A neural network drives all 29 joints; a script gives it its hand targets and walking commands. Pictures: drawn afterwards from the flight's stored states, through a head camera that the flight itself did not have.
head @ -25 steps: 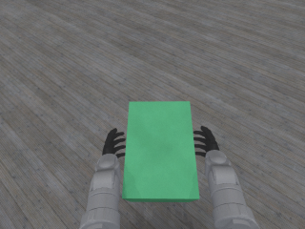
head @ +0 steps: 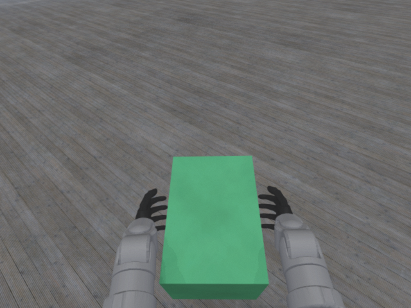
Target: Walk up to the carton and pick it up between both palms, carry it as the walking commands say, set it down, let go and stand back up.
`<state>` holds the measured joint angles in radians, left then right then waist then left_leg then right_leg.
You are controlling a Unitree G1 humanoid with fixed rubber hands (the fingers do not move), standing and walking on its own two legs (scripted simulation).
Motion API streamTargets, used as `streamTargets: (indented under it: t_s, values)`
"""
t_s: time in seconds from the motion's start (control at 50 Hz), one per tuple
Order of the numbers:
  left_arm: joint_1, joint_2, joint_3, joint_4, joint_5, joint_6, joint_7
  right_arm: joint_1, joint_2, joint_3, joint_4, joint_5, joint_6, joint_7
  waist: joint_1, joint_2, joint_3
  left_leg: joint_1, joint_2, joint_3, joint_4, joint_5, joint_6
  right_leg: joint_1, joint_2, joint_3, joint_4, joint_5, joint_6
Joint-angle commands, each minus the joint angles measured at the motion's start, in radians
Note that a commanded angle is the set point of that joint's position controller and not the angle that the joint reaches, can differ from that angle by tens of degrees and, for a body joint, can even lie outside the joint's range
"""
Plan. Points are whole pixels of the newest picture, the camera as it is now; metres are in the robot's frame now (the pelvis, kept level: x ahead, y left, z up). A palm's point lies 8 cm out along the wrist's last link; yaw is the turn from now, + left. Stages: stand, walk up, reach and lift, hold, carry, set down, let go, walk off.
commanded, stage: reach and lift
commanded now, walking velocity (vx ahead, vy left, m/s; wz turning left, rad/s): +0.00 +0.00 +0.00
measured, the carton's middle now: (213, 225) +0.35 +0.01 -0.05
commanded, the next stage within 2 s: hold in 1.28 s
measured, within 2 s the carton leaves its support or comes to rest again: neither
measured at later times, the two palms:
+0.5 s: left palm (142, 218) +0.30 +0.14 +0.06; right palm (287, 217) +0.30 -0.14 +0.05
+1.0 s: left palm (141, 222) +0.30 +0.15 +0.05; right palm (287, 219) +0.29 -0.14 +0.05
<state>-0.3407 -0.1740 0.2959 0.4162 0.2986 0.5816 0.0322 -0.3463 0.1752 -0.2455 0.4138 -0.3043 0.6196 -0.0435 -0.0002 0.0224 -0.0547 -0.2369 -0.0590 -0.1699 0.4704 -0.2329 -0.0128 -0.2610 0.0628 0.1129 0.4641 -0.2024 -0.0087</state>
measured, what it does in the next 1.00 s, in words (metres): stands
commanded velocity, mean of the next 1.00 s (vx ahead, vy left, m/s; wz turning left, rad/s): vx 0.00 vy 0.00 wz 0.00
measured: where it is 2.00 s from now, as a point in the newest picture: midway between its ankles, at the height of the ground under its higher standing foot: outside the picture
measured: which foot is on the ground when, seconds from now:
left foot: down 0.00-1.00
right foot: down 0.00-1.00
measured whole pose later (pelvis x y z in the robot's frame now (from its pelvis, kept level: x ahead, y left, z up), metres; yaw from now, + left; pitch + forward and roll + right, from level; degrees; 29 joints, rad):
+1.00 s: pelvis +0.01 +0.01 +0.01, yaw +0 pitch -7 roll +0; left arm -0.30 -0.16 0.21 0.30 0.30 0.76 0.02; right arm -0.30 0.16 -0.20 0.29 -0.30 0.78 -0.02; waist -0.01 0.01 0.00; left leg -0.05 -0.05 -0.15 0.39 -0.22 0.00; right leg -0.07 0.05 0.12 0.38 -0.19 0.00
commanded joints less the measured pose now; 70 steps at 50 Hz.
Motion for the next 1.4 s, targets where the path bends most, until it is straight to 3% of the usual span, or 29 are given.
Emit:
streamTargets:
  t_s: [0.0, 0.28, 0.86, 1.38]
  values:
    - [-0.519, -1.011, -0.558, -0.031, -0.246, 0.004, -0.284, -0.559, 0.995, 0.562, -0.072, 0.265, -0.03, 0.288, 0.001, -0.017, -0.308, 0.057, -0.033, 0.082, -0.078, 0.158, 0.008, 0.234, 0.011, -0.045, -0.061, 0.18, 0.011]
    - [-0.576, -0.995, -0.529, -0.068, -0.259, 0.107, -0.29, -0.607, 0.963, 0.516, -0.106, 0.271, 0.07, 0.306, -0.002, -0.013, -0.203, 0.095, -0.03, 0.085, -0.136, 0.077, 0.004, 0.27, 0.011, -0.042, -0.108, 0.093, 0.003]
    - [-0.469, -0.974, -0.568, -0.153, -0.271, 0.124, -0.274, -0.502, 0.939, 0.543, -0.199, 0.286, 0.088, 0.29, -0.007, -0.015, -0.223, 0.188, -0.024, 0.06, -0.138, 0.223, 0.006, 0.304, 0.017, -0.033, -0.111, 0.228, 0.015]
    - [-0.438, -0.942, -0.612, -0.219, -0.301, 0.132, -0.282, -0.45, 0.945, 0.583, -0.244, 0.317, 0.102, 0.287, -0.008, -0.019, -0.18, 0.134, -0.022, 0.063, -0.138, 0.118, 0.02, 0.301, 0.011, -0.029, -0.109, 0.146, 0.016]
